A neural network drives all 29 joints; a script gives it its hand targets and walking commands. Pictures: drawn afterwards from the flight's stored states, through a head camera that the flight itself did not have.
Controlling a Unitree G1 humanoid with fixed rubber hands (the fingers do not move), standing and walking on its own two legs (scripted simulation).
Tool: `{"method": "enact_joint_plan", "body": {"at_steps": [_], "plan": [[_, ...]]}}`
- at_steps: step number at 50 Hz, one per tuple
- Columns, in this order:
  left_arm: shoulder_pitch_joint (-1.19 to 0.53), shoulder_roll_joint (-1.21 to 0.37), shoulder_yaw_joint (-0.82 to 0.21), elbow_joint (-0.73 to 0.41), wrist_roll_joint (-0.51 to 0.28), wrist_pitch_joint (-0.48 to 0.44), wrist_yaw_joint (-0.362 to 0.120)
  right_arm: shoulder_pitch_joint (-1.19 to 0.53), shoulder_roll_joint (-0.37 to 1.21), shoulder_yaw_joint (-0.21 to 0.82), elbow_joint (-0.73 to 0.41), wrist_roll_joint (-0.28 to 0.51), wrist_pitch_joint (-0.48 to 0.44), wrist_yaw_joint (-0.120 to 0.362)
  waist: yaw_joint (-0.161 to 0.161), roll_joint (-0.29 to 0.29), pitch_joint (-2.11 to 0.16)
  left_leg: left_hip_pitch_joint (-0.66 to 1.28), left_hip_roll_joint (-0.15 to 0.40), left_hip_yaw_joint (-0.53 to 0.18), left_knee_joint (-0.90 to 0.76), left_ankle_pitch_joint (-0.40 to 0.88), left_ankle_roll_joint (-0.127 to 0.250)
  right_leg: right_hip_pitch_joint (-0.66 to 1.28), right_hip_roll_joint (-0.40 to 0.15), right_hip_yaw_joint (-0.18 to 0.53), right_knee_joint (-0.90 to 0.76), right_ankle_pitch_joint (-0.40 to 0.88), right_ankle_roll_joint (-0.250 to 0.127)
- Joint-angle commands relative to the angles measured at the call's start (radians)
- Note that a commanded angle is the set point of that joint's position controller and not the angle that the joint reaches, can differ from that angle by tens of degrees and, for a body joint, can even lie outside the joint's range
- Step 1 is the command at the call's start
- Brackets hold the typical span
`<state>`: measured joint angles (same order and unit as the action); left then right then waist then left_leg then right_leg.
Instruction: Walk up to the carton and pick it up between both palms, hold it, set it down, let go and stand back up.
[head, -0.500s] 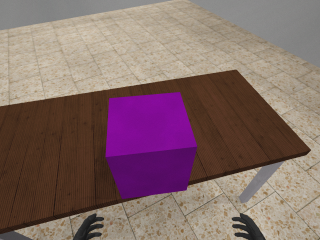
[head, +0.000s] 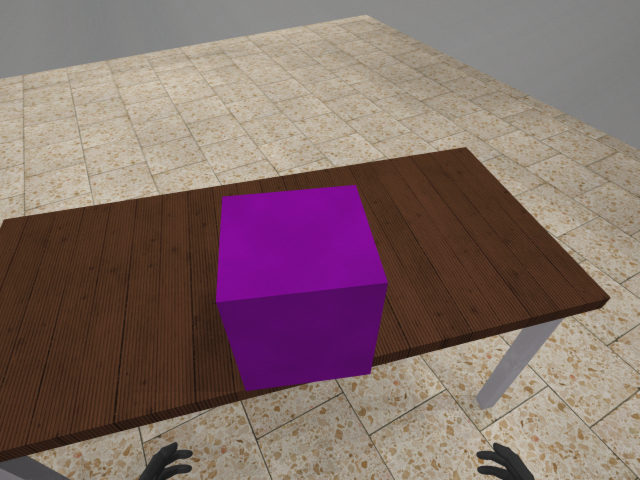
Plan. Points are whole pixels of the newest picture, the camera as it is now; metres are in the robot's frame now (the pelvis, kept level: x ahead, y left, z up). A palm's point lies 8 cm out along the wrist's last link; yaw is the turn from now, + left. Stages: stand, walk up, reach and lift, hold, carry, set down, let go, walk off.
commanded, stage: stand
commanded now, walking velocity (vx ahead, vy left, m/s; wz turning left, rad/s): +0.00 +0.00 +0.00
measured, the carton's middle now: (299, 289) +0.42 +0.05 -0.03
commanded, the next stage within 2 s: walk up in 1.94 s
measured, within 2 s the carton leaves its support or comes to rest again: neither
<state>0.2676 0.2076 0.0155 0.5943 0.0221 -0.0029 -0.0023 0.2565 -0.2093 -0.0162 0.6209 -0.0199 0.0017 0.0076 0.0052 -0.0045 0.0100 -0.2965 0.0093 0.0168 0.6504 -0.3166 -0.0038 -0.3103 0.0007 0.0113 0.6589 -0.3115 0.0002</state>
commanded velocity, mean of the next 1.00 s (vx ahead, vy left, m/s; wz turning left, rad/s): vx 0.00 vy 0.00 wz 0.00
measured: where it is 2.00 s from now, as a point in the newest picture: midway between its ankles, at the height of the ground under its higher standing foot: outside the picture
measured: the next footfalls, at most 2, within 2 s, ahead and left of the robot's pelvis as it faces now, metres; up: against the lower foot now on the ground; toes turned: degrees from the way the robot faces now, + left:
none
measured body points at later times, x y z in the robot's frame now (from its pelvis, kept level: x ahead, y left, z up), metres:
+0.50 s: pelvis -0.02 +0.00 +0.00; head -0.03 -0.01 +0.45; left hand +0.09 +0.24 -0.10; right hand +0.08 -0.25 -0.11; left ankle +0.02 +0.12 -0.72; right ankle +0.03 -0.12 -0.72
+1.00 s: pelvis -0.01 -0.01 +0.00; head +0.00 -0.01 +0.45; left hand +0.11 +0.24 -0.10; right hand +0.10 -0.26 -0.11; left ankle +0.02 +0.12 -0.72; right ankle +0.03 -0.12 -0.72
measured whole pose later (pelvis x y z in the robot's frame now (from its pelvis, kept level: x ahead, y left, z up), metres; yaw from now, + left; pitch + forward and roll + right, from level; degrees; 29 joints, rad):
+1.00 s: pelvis -0.01 -0.01 +0.00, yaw -1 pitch -2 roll +0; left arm 0.31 0.22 0.02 0.62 0.01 0.00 0.00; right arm 0.30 -0.22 -0.03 0.67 -0.02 0.00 0.00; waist 0.00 -0.01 0.04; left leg -0.29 0.02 0.01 0.63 -0.30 -0.02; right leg -0.31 0.02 0.02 0.64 -0.29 -0.01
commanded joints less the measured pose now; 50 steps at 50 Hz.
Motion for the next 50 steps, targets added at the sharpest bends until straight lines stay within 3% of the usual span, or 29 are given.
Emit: {"method": "enact_joint_plan", "body": {"at_steps": [1,7,12,15,16,19,20,22,23,26,28,32,33,35,37,38,40,46,50], "plan": [[-0.015,0.103,0.033,-0.095,-0.002,-0.023,0.005,-0.021,-0.111,-0.036,-0.099,0.0,-0.023,-0.004,-0.002,0.0,-0.012,-0.007,0.054,-0.076,-0.14,0.045,0.028,-0.022,-0.057,0.083,-0.156,0.046,-0.022],[-0.007,0.115,0.038,-0.091,-0.004,-0.021,0.004,-0.013,-0.118,-0.037,-0.092,0.005,-0.02,-0.001,-0.001,0.013,0.028,-0.035,0.057,-0.075,-0.162,-0.015,0.023,-0.051,-0.059,0.098,-0.18,-0.024,-0.025],[-0.001,0.116,0.04,-0.082,-0.003,-0.019,0.001,0.001,-0.116,-0.043,-0.08,0.0,-0.019,-0.001,-0.002,-0.02,0.024,-0.042,0.056,-0.08,-0.175,-0.082,0.027,-0.062,-0.054,0.103,-0.19,-0.095,-0.029],[0.004,0.105,0.04,-0.078,-0.003,-0.02,0.001,0.016,-0.116,-0.05,-0.069,0.0,-0.019,0.0,-0.011,0.004,0.024,-0.041,0.053,-0.087,-0.178,-0.093,0.026,-0.059,-0.053,0.093,-0.183,-0.112,-0.032],[0.03,0.107,0.041,-0.076,-0.005,-0.021,0.002,0.015,-0.118,-0.049,-0.069,0.001,-0.019,-0.003,0.008,0.014,0.043,-0.046,0.056,-0.088,-0.18,-0.096,0.029,-0.064,-0.055,0.098,-0.19,-0.104,-0.03],[0.02,0.121,0.048,-0.071,0.002,-0.024,0.001,0.035,-0.113,-0.046,-0.058,0.003,-0.021,-0.001,-0.003,0.017,0.016,-0.048,0.056,-0.096,-0.182,-0.089,0.028,-0.037,-0.063,0.109,-0.188,-0.101,-0.038],[0.024,0.117,0.047,-0.064,0.001,-0.024,0.0,0.029,-0.106,-0.046,-0.057,0.001,-0.022,0.0,-0.001,-0.017,0.003,-0.027,0.055,-0.095,-0.176,-0.084,0.031,-0.048,-0.061,0.114,-0.195,-0.12,-0.036],[0.034,0.113,0.048,-0.059,-0.003,-0.023,0.001,0.029,-0.118,-0.051,-0.057,0.001,-0.022,-0.002,-0.003,0.016,0.021,-0.031,0.063,-0.105,-0.184,-0.109,0.031,-0.06,-0.054,0.106,-0.19,-0.125,-0.034],[0.031,0.124,0.05,-0.061,-0.001,-0.023,0.002,0.037,-0.118,-0.05,-0.051,0.005,-0.022,-0.003,-0.002,-0.025,0.027,-0.048,0.058,-0.103,-0.18,-0.106,0.026,-0.047,-0.063,0.116,-0.202,-0.15,-0.035],[0.032,0.118,0.045,-0.061,-0.003,-0.022,0.004,0.05,-0.111,-0.052,-0.038,0.002,-0.021,-0.006,-0.007,-0.006,0.041,-0.012,0.048,-0.081,-0.155,-0.061,0.024,-0.085,-0.065,0.134,-0.216,-0.153,-0.042],[0.037,0.122,0.043,-0.064,-0.004,-0.022,0.007,0.062,-0.116,-0.051,-0.035,0.002,-0.023,-0.008,-0.012,-0.036,0.049,-0.019,0.052,-0.087,-0.155,-0.053,0.025,-0.083,-0.072,0.142,-0.23,-0.165,-0.044],[0.042,0.12,0.047,-0.066,-0.005,-0.021,0.005,0.058,-0.111,-0.049,-0.035,0.003,-0.029,-0.012,-0.002,0.016,0.034,-0.038,0.063,-0.1,-0.177,-0.034,0.027,-0.034,-0.063,0.121,-0.184,-0.061,-0.046],[0.067,0.127,0.047,-0.061,-0.005,-0.023,0.005,0.039,-0.123,-0.049,-0.038,-0.002,-0.028,-0.011,0.016,0.045,0.025,-0.028,0.058,-0.096,-0.176,-0.043,0.03,-0.045,-0.058,0.122,-0.184,-0.057,-0.043],[0.038,0.125,0.049,-0.062,-0.006,-0.022,0.006,0.055,-0.112,-0.051,-0.032,0.007,-0.028,-0.01,-0.004,0.0,0.033,-0.048,0.063,-0.11,-0.189,-0.052,0.033,-0.02,-0.061,0.109,-0.172,-0.045,-0.041],[0.052,0.111,0.045,-0.064,-0.006,-0.025,0.004,0.041,-0.112,-0.05,-0.039,0.001,-0.026,-0.011,0.011,-0.005,0.02,-0.008,0.057,-0.097,-0.159,-0.013,0.035,-0.038,-0.063,0.117,-0.184,-0.04,-0.042],[0.064,0.115,0.042,-0.059,-0.005,-0.026,0.005,0.042,-0.122,-0.054,-0.036,-0.001,-0.023,-0.012,0.0,0.017,0.01,0.025,0.055,-0.09,-0.148,0.009,0.032,-0.054,-0.067,0.126,-0.194,-0.04,-0.047],[0.041,0.127,0.045,-0.062,-0.006,-0.025,0.007,0.066,-0.124,-0.052,-0.03,0.005,-0.025,-0.011,-0.008,-0.029,0.013,-0.003,0.063,-0.102,-0.158,0.015,0.032,-0.029,-0.063,0.109,-0.177,-0.004,-0.04],[0.05,0.125,0.046,-0.072,-0.008,-0.022,0.006,0.045,-0.122,-0.053,-0.038,0.003,-0.023,-0.013,-0.003,0.019,0.025,-0.008,0.06,-0.096,-0.158,0.021,0.033,-0.028,-0.061,0.118,-0.174,0.005,-0.04],[0.04,0.138,0.044,-0.077,-0.004,-0.025,0.01,0.045,-0.122,-0.048,-0.041,0.006,-0.024,-0.012,-0.008,-0.017,0.016,-0.003,0.065,-0.093,-0.157,0.055,0.032,-0.007,-0.068,0.122,-0.176,0.041,-0.044]]}}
